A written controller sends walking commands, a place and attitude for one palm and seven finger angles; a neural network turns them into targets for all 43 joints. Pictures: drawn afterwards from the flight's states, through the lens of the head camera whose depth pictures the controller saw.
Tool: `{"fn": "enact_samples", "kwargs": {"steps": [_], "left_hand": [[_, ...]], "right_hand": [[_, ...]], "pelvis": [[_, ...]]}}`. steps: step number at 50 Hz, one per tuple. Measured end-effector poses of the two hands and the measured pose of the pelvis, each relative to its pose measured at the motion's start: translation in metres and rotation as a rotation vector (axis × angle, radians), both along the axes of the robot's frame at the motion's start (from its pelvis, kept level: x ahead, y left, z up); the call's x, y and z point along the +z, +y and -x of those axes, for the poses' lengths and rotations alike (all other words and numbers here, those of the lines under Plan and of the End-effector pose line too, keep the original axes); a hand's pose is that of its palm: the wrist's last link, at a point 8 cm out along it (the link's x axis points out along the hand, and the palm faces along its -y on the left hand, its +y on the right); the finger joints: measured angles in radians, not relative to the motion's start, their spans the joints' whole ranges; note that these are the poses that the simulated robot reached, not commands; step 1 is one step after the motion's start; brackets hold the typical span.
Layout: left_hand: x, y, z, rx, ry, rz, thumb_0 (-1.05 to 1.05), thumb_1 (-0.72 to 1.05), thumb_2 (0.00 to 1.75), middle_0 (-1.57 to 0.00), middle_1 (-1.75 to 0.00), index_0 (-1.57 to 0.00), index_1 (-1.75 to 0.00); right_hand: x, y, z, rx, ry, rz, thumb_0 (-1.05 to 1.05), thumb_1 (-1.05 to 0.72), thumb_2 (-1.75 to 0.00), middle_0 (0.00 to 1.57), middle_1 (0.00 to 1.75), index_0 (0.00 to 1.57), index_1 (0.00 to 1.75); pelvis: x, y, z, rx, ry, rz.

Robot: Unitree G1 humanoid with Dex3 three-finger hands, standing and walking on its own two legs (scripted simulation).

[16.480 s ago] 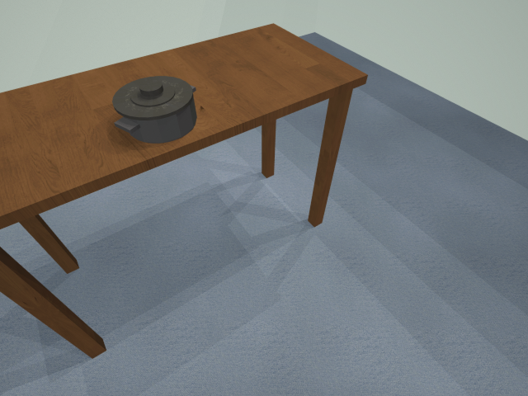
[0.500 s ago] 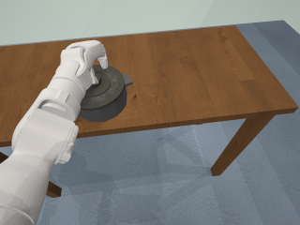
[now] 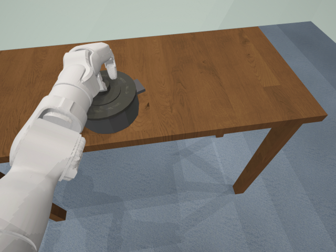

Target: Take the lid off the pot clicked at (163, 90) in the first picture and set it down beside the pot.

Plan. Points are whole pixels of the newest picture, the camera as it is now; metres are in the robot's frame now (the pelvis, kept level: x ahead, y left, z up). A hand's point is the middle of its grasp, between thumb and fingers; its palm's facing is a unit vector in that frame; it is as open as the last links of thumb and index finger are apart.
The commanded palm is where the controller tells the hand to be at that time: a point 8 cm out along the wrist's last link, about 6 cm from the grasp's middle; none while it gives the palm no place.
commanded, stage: close the fingers and squeeze the knob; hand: left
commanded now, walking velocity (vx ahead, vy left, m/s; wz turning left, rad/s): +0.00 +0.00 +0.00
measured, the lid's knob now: (100, 87) +0.52 +0.14 +0.10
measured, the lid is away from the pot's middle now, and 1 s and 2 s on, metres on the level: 0.00 0.01 0.01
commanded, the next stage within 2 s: lift the lid straight up in 0.94 s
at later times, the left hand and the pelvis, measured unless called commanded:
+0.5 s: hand (97, 77) +0.50 +0.13 +0.15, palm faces -0.39 -0.09 -0.91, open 5.3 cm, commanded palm +0.51 +0.14 +0.18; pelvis -0.01 +0.00 +0.00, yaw +0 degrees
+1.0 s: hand (96, 80) +0.50 +0.14 +0.14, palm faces -0.40 -0.08 -0.91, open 3.4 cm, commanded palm +0.50 +0.15 +0.18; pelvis -0.01 +0.00 +0.00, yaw +0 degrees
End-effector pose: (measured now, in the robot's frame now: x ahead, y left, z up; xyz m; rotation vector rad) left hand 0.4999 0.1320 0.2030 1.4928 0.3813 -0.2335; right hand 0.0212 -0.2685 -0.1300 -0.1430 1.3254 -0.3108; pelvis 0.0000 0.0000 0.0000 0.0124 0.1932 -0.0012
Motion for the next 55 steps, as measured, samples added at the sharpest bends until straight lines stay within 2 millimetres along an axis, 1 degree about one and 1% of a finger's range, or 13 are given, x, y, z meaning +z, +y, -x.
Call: {"fn": "enact_samples", "kwargs": {"steps": [8, 14, 17, 20, 23, 34, 43, 49, 55], "left_hand": [[0.001, -0.001, 0.003, 0.000, 0.004, -0.003, -0.01, 0.32, 0.70, -0.72, -1.06, -0.75, -1.07], [0.002, -0.003, 0.003, 0.002, 0.007, -0.022, -0.01, 0.42, 0.58, -0.79, -1.05, -0.81, -1.06], [0.003, -0.002, 0.002, 0.010, 0.008, -0.001, 0.00, 0.47, 0.50, -0.82, -1.04, -0.84, -1.05], [0.003, 0.000, 0.001, 0.019, 0.013, 0.010, -0.01, 0.49, 0.44, -0.85, -1.04, -0.86, -1.04], [0.003, 0.001, 0.000, 0.025, 0.016, 0.014, -0.02, 0.49, 0.42, -0.87, -1.04, -0.88, -1.04], [0.004, 0.003, -0.002, 0.026, 0.022, 0.020, -0.04, 0.47, 0.44, -0.94, -1.07, -0.95, -1.07], [0.002, 0.002, 0.001, 0.016, 0.025, 0.012, -0.05, 0.50, 0.47, -1.02, -1.09, -1.03, -1.10], [-0.001, 0.004, 0.002, 0.018, 0.020, 0.004, -0.04, 0.60, 0.52, -1.09, -1.11, -1.10, -1.11], [-0.007, 0.009, 0.003, 0.016, 0.023, 0.006, -0.03, 0.76, 0.60, -1.15, -1.13, -1.16, -1.13]], "right_hand": [[-0.001, -0.001, 0.004, 0.000, 0.005, -0.001, 0.00, -0.90, -0.90, 0.20, 0.30, 0.20, 0.30], [0.000, -0.003, 0.003, 0.006, 0.000, 0.004, 0.00, -0.90, -0.90, 0.20, 0.30, 0.20, 0.30], [0.000, -0.005, 0.002, 0.005, -0.005, 0.010, 0.00, -0.90, -0.90, 0.20, 0.30, 0.20, 0.30], [0.001, -0.006, 0.001, 0.001, -0.010, 0.017, 0.00, -0.90, -0.90, 0.20, 0.30, 0.20, 0.30], [0.002, -0.008, 0.002, -0.004, -0.011, 0.023, 0.00, -0.90, -0.90, 0.20, 0.30, 0.20, 0.30], [0.003, -0.011, 0.010, -0.019, 0.002, 0.035, 0.00, -0.90, -0.90, 0.20, 0.30, 0.20, 0.30], [0.002, -0.007, 0.015, -0.025, 0.005, 0.027, 0.00, -0.90, -0.90, 0.20, 0.30, 0.20, 0.30], [0.001, -0.005, 0.018, -0.027, 0.001, 0.024, 0.00, -0.90, -0.90, 0.20, 0.30, 0.20, 0.30], [0.001, -0.004, 0.021, -0.029, 0.008, 0.022, 0.00, -0.90, -0.90, 0.20, 0.30, 0.20, 0.30]], "pelvis": [[0.000, -0.001, 0.002, 0.002, -0.005, 0.000], [-0.001, -0.002, 0.004, 0.004, -0.002, 0.000], [-0.001, -0.002, 0.005, 0.003, 0.001, -0.001], [-0.001, -0.003, 0.005, 0.003, 0.004, 0.000], [-0.002, -0.003, 0.005, 0.001, 0.007, 0.000], [-0.003, -0.004, 0.006, -0.001, 0.014, 0.002], [-0.003, -0.003, 0.008, -0.001, 0.012, 0.003], [-0.003, -0.003, 0.010, -0.003, 0.012, 0.002], [-0.003, -0.002, 0.010, -0.002, 0.012, 0.003]]}}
